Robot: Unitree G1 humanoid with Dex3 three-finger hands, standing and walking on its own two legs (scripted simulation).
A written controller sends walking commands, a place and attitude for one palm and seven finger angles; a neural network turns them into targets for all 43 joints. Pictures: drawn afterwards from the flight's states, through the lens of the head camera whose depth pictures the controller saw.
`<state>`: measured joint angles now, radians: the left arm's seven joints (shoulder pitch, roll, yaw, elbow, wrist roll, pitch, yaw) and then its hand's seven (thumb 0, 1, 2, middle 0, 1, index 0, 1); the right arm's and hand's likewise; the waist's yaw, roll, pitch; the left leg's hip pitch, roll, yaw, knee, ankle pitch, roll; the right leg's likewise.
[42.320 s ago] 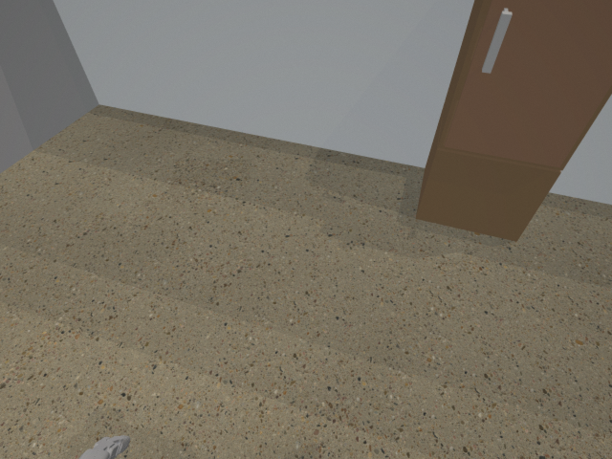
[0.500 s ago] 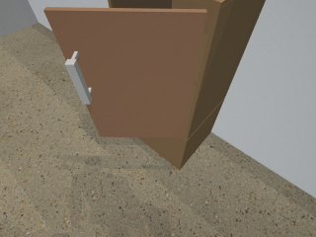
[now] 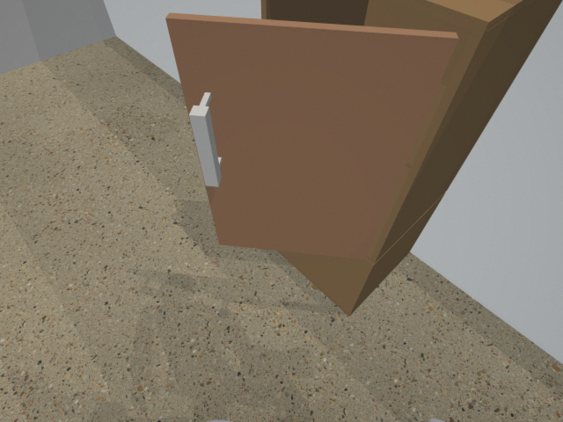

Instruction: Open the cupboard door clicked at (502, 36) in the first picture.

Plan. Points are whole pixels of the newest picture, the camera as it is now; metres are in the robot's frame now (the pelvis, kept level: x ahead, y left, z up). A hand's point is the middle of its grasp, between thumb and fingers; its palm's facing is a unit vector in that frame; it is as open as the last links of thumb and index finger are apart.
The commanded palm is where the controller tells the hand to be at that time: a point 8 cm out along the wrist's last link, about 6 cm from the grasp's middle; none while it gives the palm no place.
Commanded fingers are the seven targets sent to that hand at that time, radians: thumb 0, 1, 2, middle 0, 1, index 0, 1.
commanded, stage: come to a stop and stand still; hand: left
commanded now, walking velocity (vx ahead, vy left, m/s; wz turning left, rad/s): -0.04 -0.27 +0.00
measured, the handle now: (210, 141) +0.54 +0.20 +0.07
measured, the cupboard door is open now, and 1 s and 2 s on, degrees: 40 40 40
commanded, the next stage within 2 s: look again from close up in 0.78 s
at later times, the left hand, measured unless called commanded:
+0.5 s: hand out of the picture +0.02 +0.17 -0.15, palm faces +0.02 -0.97 -0.23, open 7.3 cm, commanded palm none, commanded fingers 0.00 0.90 0.90 -0.20 -0.30 -0.20 -0.30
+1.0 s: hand out of the picture -0.07 +0.15 -0.16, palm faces +0.02 -0.98 -0.19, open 7.4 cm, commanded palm none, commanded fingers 0.00 0.90 0.90 -0.20 -0.30 -0.20 -0.30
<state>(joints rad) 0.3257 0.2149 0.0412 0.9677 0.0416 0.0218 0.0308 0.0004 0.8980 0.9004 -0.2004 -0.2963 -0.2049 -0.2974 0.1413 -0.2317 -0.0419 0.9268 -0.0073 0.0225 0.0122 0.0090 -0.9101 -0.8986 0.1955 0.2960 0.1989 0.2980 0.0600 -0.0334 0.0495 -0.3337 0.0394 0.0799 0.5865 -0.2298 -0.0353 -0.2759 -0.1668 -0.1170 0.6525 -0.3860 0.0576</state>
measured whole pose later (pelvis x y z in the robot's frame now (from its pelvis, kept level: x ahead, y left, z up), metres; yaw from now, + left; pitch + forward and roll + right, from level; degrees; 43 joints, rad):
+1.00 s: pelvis -0.04 -0.01 +0.01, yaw +1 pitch -1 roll -1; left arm 0.34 0.11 -0.02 1.11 0.02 -0.02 0.05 0.00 0.91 0.90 -0.20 -0.30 -0.20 -0.30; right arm 0.29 -0.17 0.00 1.07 -0.02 -0.01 -0.03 0.02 -0.93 -0.90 0.20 0.30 0.20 0.30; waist -0.01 0.05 0.03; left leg -0.24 0.01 0.05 0.54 -0.28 0.02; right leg -0.20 0.03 -0.08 0.49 -0.28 -0.04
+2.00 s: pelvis -0.05 -0.02 -0.06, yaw +2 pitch +12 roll +0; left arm 0.52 0.20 0.18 0.11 -0.25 -0.48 -0.29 0.01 0.54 0.75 -0.23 -0.53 -0.23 -0.53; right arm 0.13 -0.28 -0.06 0.49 0.01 -0.22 -0.03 0.01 -0.91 -0.90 0.20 0.30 0.20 0.30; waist 0.05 -0.04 -0.11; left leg -0.77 0.01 0.01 1.05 -0.49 0.00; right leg -0.73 0.00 -0.12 1.04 -0.52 -0.07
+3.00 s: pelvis -0.05 +0.02 -0.02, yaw +2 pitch +6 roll -2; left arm 0.01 0.40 0.38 0.28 -0.34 -0.20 -0.46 -0.01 -0.49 0.31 -0.30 -1.19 -0.30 -1.19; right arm 0.25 -0.26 0.07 0.57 0.05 -0.23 -0.10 0.02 -0.90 -0.90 0.20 0.30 0.21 0.30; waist 0.03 0.03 -0.06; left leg -0.53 -0.01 0.03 0.80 -0.38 0.06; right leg -0.46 -0.01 -0.10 0.74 -0.38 -0.01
